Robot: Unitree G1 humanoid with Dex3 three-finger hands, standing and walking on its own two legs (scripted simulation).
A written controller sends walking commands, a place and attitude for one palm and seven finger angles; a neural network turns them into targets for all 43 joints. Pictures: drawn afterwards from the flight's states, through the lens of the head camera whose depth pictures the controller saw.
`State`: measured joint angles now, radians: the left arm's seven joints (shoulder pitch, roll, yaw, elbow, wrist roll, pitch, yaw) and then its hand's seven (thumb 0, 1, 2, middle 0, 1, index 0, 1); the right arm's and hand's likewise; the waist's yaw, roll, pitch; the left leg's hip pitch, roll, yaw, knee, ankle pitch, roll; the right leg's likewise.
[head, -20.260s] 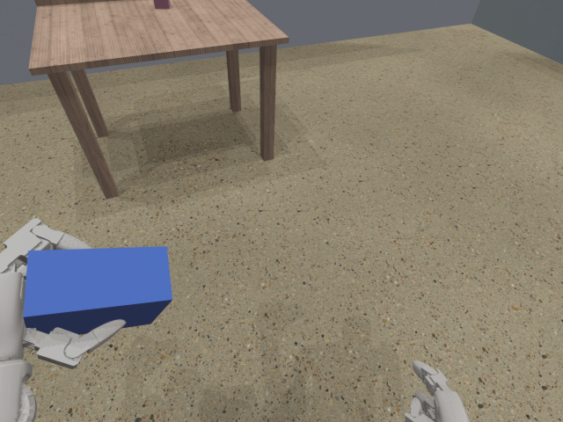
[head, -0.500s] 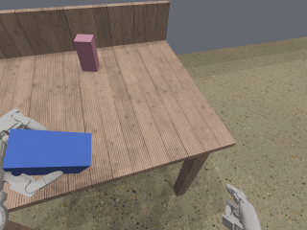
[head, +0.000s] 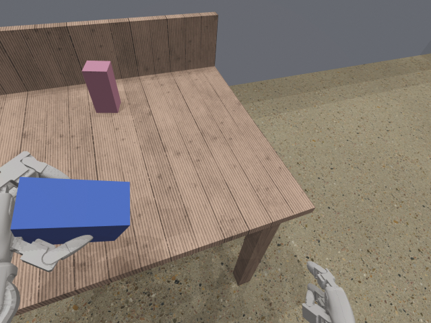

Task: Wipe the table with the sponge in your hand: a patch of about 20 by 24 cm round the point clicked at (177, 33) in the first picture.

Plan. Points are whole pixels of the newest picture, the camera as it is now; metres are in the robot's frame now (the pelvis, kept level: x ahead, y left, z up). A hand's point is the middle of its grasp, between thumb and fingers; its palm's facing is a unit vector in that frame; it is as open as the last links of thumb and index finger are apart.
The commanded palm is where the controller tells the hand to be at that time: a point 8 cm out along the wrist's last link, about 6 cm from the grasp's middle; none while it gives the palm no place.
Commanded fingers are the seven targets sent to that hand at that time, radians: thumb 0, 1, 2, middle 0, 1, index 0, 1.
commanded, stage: shuffle to correct the standing spot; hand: left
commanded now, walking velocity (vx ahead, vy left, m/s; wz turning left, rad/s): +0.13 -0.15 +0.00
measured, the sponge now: (91, 213) +0.23 +0.21 +0.13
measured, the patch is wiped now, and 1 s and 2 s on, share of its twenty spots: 0.00 0.00 0.00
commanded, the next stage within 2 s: none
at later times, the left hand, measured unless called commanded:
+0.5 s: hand (98, 203) +0.24 +0.19 +0.15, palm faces +0.29 -0.88 -0.37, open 10.4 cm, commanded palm +0.19 +0.24 +0.17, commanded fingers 0.00 0.10 1.30 -1.20 -1.60 -1.20 -1.60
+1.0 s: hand (100, 200) +0.25 +0.19 +0.15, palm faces +0.29 -0.88 -0.38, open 10.4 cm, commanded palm +0.19 +0.24 +0.17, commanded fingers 0.00 0.10 1.30 -1.20 -1.60 -1.20 -1.60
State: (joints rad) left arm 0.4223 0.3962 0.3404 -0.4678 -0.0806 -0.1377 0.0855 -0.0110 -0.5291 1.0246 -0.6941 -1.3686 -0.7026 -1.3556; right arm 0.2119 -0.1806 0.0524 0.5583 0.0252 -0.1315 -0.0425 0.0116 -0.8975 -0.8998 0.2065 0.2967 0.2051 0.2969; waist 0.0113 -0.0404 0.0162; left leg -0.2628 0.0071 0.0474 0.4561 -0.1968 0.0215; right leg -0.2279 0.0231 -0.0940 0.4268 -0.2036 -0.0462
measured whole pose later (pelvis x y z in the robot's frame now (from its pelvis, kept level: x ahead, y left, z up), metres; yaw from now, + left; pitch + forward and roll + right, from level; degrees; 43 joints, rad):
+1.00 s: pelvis +0.03 -0.04 +0.00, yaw -1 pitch -1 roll -1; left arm 0.47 0.40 0.33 -0.48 -0.10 -0.06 0.07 -0.01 -0.53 1.03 -0.69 -1.37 -0.70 -1.35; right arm 0.21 -0.21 0.04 0.56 0.04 -0.04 -0.07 0.01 -0.90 -0.90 0.20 0.30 0.20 0.30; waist -0.02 0.00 0.01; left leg -0.22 0.08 0.03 0.52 -0.28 -0.03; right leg -0.16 0.09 -0.11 0.44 -0.26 -0.11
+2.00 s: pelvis +0.03 -0.04 +0.00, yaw +0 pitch -1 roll -1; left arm 0.48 0.39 0.31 -0.47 -0.11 -0.04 0.08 -0.01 -0.53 1.03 -0.69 -1.37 -0.70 -1.35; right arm 0.21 -0.22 0.03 0.57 0.04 -0.03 -0.07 0.01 -0.90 -0.90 0.20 0.30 0.20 0.30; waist -0.02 0.02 0.00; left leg -0.22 0.08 0.02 0.51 -0.27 -0.03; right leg -0.16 0.10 -0.11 0.41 -0.25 -0.11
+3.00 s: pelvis +0.03 -0.03 +0.00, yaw +0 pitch -1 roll -1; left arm 0.48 0.40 0.31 -0.48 -0.12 -0.03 0.09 -0.01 -0.53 1.03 -0.69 -1.37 -0.70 -1.35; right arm 0.20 -0.21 0.03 0.56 0.04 -0.02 -0.07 0.01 -0.90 -0.90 0.21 0.30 0.20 0.30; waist -0.01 0.02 0.00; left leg -0.21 0.07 0.02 0.50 -0.27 -0.03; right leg -0.15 0.08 -0.11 0.40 -0.25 -0.10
